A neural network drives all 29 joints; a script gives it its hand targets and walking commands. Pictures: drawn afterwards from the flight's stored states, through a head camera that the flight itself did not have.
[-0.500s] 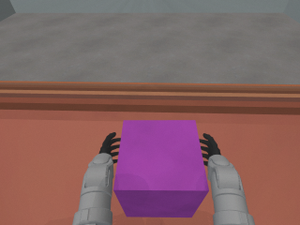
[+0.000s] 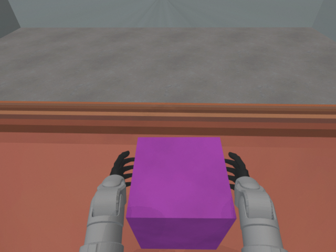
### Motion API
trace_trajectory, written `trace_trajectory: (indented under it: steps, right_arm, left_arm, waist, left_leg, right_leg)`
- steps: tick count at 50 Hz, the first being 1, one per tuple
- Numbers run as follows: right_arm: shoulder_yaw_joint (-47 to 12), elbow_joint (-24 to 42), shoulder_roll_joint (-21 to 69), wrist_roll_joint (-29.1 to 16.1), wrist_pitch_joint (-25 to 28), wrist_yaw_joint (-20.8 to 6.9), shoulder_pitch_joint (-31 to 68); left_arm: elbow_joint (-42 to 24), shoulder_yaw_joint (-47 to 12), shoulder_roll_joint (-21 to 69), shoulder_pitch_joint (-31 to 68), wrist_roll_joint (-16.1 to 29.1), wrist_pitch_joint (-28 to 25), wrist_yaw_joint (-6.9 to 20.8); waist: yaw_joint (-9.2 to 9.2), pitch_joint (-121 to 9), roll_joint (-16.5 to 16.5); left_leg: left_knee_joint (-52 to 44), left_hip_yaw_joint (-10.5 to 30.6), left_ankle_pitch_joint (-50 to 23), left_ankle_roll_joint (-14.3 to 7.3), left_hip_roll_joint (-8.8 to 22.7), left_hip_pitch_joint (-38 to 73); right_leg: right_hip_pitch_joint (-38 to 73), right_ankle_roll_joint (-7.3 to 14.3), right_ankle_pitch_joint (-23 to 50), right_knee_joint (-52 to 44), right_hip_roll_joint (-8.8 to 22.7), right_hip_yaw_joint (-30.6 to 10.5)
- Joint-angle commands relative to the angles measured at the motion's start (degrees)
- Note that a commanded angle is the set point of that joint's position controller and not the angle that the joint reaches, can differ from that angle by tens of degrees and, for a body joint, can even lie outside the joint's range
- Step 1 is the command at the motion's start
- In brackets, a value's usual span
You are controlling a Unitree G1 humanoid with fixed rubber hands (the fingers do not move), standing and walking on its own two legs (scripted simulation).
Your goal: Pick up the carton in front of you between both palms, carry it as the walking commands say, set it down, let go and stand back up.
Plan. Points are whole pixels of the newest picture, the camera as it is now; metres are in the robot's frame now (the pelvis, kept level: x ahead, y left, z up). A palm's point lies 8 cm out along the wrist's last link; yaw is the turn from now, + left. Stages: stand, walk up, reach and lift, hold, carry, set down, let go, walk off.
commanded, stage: hold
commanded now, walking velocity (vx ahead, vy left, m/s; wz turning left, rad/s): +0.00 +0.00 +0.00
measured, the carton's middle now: (178, 195) +0.29 +0.00 -0.02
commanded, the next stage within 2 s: carry in 0.48 s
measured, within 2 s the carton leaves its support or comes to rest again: neither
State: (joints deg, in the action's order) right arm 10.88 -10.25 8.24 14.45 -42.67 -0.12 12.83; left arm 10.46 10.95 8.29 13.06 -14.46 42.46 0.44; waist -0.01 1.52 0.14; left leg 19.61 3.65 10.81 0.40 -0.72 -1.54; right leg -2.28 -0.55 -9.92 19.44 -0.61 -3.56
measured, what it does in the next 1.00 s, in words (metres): walks ahead: right foot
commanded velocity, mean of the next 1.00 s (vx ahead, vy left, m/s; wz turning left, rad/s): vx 0.28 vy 0.00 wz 0.00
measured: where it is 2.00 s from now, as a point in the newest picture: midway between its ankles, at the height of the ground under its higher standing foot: (164, 188)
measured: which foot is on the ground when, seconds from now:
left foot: down 0.00-0.92, up 0.94-1.00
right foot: down 0.00-0.66, up 0.68-0.88, down 0.90-1.00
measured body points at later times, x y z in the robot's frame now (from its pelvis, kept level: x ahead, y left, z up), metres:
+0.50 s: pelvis -0.01 +0.00 +0.00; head -0.05 +0.00 +0.44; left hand +0.29 +0.15 +0.04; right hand +0.29 -0.15 +0.04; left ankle +0.01 +0.13 -0.75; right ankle +0.02 -0.13 -0.75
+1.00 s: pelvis +0.15 +0.00 -0.01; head +0.12 +0.00 +0.44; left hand +0.43 +0.15 +0.07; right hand +0.43 -0.15 +0.07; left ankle +0.04 +0.11 -0.70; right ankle +0.15 -0.09 -0.75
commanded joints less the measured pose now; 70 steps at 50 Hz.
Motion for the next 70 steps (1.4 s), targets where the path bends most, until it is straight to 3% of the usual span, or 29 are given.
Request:
trace_trajectory:
  steps: [1,14,23,24,27,29,32,33,34,35,36,38,40,42,44,45,46,47,48,49,51,55,60,63,64,65,66,69,70]
  right_arm:
    - [-28.3,1.7,49.0,-12.4,0.4,-12.4,25.3]
    - [-28.3,-1.2,51.6,-12.5,1.1,-13.1,33.5]
    - [-28.0,-1.7,52.1,-12.3,1.0,-12.9,32.8]
    - [-29.0,-1.4,52.1,-13.1,0.5,-12.8,34.6]
    - [-31.4,2.1,52.4,-15.7,-0.4,-12.4,36.3]
    - [-34.1,4.6,52.4,-18.0,-1.5,-12.2,37.0]
    - [-38.2,8.3,52.1,-22.0,-5.0,-11.9,36.9]
    - [-38.9,9.0,51.1,-22.8,-6.6,-11.6,36.4]
    - [-39.0,9.6,49.9,-23.2,-8.2,-11.1,35.0]
    - [-39.0,9.9,48.8,-23.1,-9.9,-10.5,33.1]
    - [-39.0,11.5,47.5,-23.3,-11.6,-9.8,32.8]
    - [-40.6,17.3,46.4,-25.1,-14.9,-8.5,32.9]
    - [-42.5,21.8,47.0,-27.5,-17.5,-7.9,32.6]
    - [-43.9,24.9,47.9,-29.3,-19.9,-8.0,30.4]
    - [-44.7,27.0,48.5,-30.2,-22.1,-8.2,27.8]
    - [-44.9,27.6,48.7,-30.3,-23.1,-8.5,25.8]
    - [-44.9,28.3,48.4,-30.5,-24.0,-8.8,25.2]
    - [-45.3,30.1,48.9,-31.5,-25.2,-9.2,26.3]
    - [-46.0,30.9,49.1,-32.6,-26.1,-9.7,28.6]
    - [-46.2,30.9,50.2,-33.5,-26.4,-10.2,28.6]
    - [-45.7,32.0,49.9,-34.1,-26.7,-10.4,29.1]
    - [-45.1,32.0,49.7,-33.6,-27.4,-9.3,26.8]
    - [-43.3,30.5,48.2,-30.6,-28.3,-8.1,23.1]
    - [-42.4,29.6,48.0,-29.9,-28.5,-8.2,22.3]
    - [-42.0,29.3,47.7,-29.6,-28.6,-8.2,21.5]
    - [-41.1,27.8,46.9,-28.6,-28.2,-8.3,21.6]
    - [-41.4,27.9,48.3,-29.1,-28.0,-8.2,21.4]
    - [-43.7,32.4,53.6,-31.0,-26.8,-8.5,26.0]
    - [-44.6,33.5,54.4,-31.7,-26.3,-8.8,27.5]
  left_arm:
    - [-1.2,-28.1,49.7,24.3,12.0,-0.3,11.9]
    - [1.7,-27.8,51.7,32.7,12.1,-1.0,12.9]
    - [2.0,-27.3,51.3,32.4,11.6,-1.0,13.1]
    - [1.5,-28.5,51.2,34.1,12.9,-0.4,13.2]
    - [-1.7,-30.7,51.1,34.9,14.7,0.4,12.4]
    - [-4.0,-32.5,50.8,33.8,15.7,1.5,11.5]
    - [-9.5,-36.2,48.8,32.7,17.8,5.2,9.9]
    - [-11.8,-37.9,48.2,34.3,19.1,6.9,9.7]
    - [-13.3,-39.3,47.9,35.4,20.5,8.8,9.5]
    - [-13.9,-40.2,47.5,35.8,22.1,10.7,9.3]
    - [-14.6,-41.8,48.1,36.9,24.1,12.4,9.5]
    - [-16.5,-44.2,49.6,35.5,28.2,15.3,9.4]
    - [-18.9,-45.4,50.6,34.0,30.7,17.8,9.1]
    - [-21.3,-45.7,51.3,31.4,31.8,20.1,8.6]
    - [-23.4,-44.9,51.3,27.0,31.5,22.1,8.3]
    - [-24.6,-44.4,51.2,25.8,31.0,23.1,8.2]
    - [-25.3,-43.7,50.4,23.3,30.0,24.0,8.0]
    - [-25.4,-42.9,48.6,21.8,28.3,24.4,7.8]
    - [-26.3,-42.7,48.6,21.9,27.4,24.8,7.5]
    - [-28.7,-42.9,48.7,22.5,26.9,25.3,7.3]
    - [-31.7,-44.1,51.8,25.7,29.0,26.0,7.4]
    - [-33.5,-45.3,50.2,26.2,31.8,27.3,7.7]
    - [-31.7,-45.1,48.1,23.8,32.4,28.5,8.6]
    - [-31.9,-45.1,47.3,24.6,32.3,28.9,9.0]
    - [-32.0,-44.9,46.3,25.2,32.3,29.0,9.1]
    - [-33.1,-45.5,47.1,26.7,32.8,29.6,9.1]
    - [-32.7,-45.7,47.6,27.4,33.1,29.6,9.3]
    - [-33.4,-46.1,51.8,28.3,33.3,27.9,9.4]
    - [-33.9,-46.5,52.1,28.3,32.8,27.4,9.2]
  waist:
    - [-0.09,-8.7,0.0]
    - [0.08,-10.6,-0.1]
    - [0.11,-11.1,-0.3]
    - [0.28,-14.6,-1.8]
    - [0.35,-13.0,-5.5]
    - [0.46,-14.4,-9.0]
    - [0.17,-18.4,-5.5]
    - [-0.07,-18.0,-0.3]
    - [-0.78,-16.7,11.2]
    - [-1.3,-12.5,15.3]
    - [-1.5,-10.9,13.0]
    - [-1.29,-14.2,7.6]
    - [-1.43,-17.7,9.0]
    - [-1.47,-19.5,10.2]
    - [-0.66,-20.9,7.0]
    - [-0.49,-22.7,4.5]
    - [0.7,-26.0,-2.4]
    - [1.42,-24.5,-16.3]
    - [1.89,-21.2,-15.6]
    - [1.86,-19.1,-10.2]
    - [1.55,-18.6,-2.8]
    - [1.21,-17.4,-5.6]
    - [1.38,-14.9,-9.4]
    - [-0.26,-19.4,-5.4]
    - [-1.54,-22.5,-0.3]
    - [-1.71,-26.2,16.1]
    - [-1.53,-24.2,15.3]
    - [-0.88,-23.1,3.0]
    - [-0.61,-23.2,2.5]
  left_leg:
    - [-3.2,0.6,-6.9,-0.1,-4.3,-0.3]
    - [-1.9,0.1,-0.1,-0.6,-4.1,-1.7]
    - [-1.9,0.0,-2.4,-0.4,-4.3,-1.3]
    - [3.5,-0.8,2.8,-0.7,5.6,-7.4]
    - [7.4,-2.3,25.8,0.1,2.4,-16.6]
    - [16.2,-7.1,13.5,0.7,0.5,-16.3]
    - [5.1,-8.8,11.6,-0.5,0.8,-7.2]
    - [0.2,-1.8,18.0,-1.6,4.9,-5.2]
    - [-6.8,12.7,28.3,-4.8,13.8,-2.0]
    - [-11.4,23.4,29.4,-8.7,20.3,1.8]
    - [-11.8,25.2,23.5,-11.2,22.0,1.9]
    - [-9.1,16.2,11.5,-10.7,19.7,3.8]
    - [-6.8,7.6,3.5,-8.4,15.8,3.8]
    - [-4.6,2.5,0.5,-7.3,13.7,2.3]
    - [1.7,-3.2,1.8,-5.8,11.4,-5.2]
    - [7.5,-5.3,1.6,-4.5,10.5,-13.2]
    - [18.8,-8.4,6.9,-2.7,8.4,-22.8]
    - [31.5,-12.5,16.0,-0.4,3.1,-39.7]
    - [38.1,-8.1,19.6,-1.2,3.9,-46.2]
    - [41.9,-5.9,19.9,-1.7,6.4,-48.1]
    - [39.9,-5.5,14.9,-1.3,9.0,-46.5]
    - [24.7,-10.7,4.4,0.6,6.6,-37.2]
    - [10.9,-16.4,-4.6,-0.4,3.8,-25.7]
    - [7.9,-21.3,-1.7,-1.7,0.4,-3.8]
    - [6.1,-11.9,3.3,-2.5,7.1,7.2]
    - [-3.9,17.7,16.0,-10.4,23.8,16.3]
    - [-8.8,26.0,11.7,-13.4,27.0,16.3]
    - [-6.0,10.9,-2.2,-10.0,23.1,8.2]
    - [-6.8,5.8,-3.3,-8.2,21.4,5.5]
  right_leg:
    - [2.5,0.4,6.3,-2.2,-4.8,-0.3]
    - [1.4,0.6,-0.1,-1.1,-4.3,0.0]
    - [2.6,0.3,2.6,-1.3,-4.2,0.0]
    - [-4.0,0.9,-4.7,2.0,6.2,-0.2]
    - [-8.3,3.0,-35.2,-4.8,8.4,-6.8]
    - [-9.6,5.8,-29.8,-6.8,12.5,-11.5]
    - [-15.2,5.8,-26.6,-1.4,10.2,-5.3]
    - [-19.1,3.9,-26.8,5.3,6.5,0.1]
    - [-26.8,1.2,-22.6,18.6,2.3,6.6]
    - [-36.9,0.1,-19.4,24.4,0.8,9.6]
    - [-39.4,0.6,-18.3,25.8,3.5,7.5]
    - [-36.7,0.6,-16.5,21.5,3.7,8.0]
    - [-31.2,0.2,-11.8,16.5,1.0,11.4]
    - [-25.2,0.0,-8.6,10.4,-0.1,13.9]
    - [-10.5,-0.3,-0.8,1.4,-1.0,16.9]
    - [1.3,0.6,-0.5,0.3,1.4,14.3]
    - [12.7,2.6,-9.1,-1.9,10.6,2.8]
    - [19.5,9.5,-16.9,-6.1,23.6,-18.8]
    - [18.3,14.5,-14.2,-7.2,27.8,-25.5]
    - [15.4,15.0,-9.5,-7.2,27.3,-23.3]
    - [10.9,11.6,-9.2,-8.9,24.1,-13.9]
    - [5.4,8.4,-1.4,-10.5,17.3,1.1]
    - [1.1,6.0,7.4,-6.5,14.8,9.1]
    - [-7.0,2.8,15.8,11.4,10.6,16.5]
    - [-15.3,0.9,8.3,23.7,8.7,16.5]
    - [-30.1,-1.9,-6.4,41.9,2.2,15.6]
    - [-38.3,-0.8,-17.6,50.2,1.8,9.1]
    - [-39.1,1.9,-10.1,51.6,9.0,4.0]
    - [-36.8,1.8,-7.2,47.7,9.6,4.1]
